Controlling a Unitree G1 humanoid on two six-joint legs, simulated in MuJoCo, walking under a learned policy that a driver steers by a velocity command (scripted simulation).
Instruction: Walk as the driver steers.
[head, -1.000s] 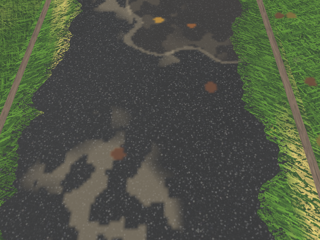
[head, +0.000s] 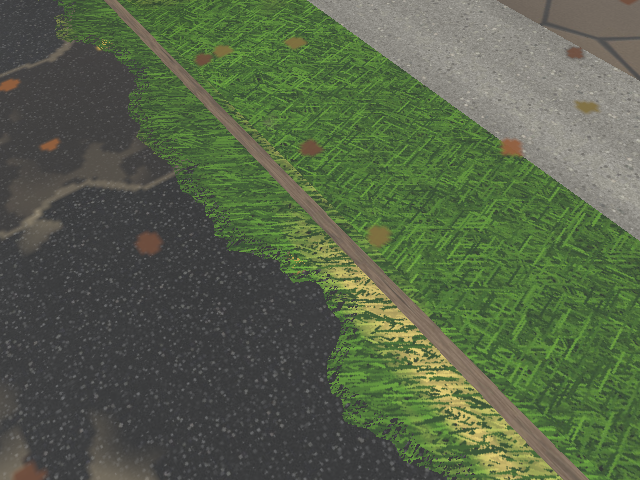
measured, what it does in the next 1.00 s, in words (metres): steps on the spot, turning right: left foot, then right foot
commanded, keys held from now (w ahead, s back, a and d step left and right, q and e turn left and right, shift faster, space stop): e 0.88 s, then w+e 0.06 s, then e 0.06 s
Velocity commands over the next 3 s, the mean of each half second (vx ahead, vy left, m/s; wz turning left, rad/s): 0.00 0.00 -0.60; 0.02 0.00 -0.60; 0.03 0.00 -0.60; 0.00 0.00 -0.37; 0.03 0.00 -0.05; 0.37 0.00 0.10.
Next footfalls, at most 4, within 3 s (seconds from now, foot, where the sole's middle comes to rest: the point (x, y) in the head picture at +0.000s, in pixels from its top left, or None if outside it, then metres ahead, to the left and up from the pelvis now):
0.18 left None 0.07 0.14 -0.78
0.58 right None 0.00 -0.13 -0.78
1.08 left None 0.13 0.05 -0.78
1.48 right None -0.05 -0.17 -0.78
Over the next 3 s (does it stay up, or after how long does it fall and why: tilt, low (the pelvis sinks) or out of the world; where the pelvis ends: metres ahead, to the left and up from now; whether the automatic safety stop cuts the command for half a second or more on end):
stays up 0.08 -0.25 0.00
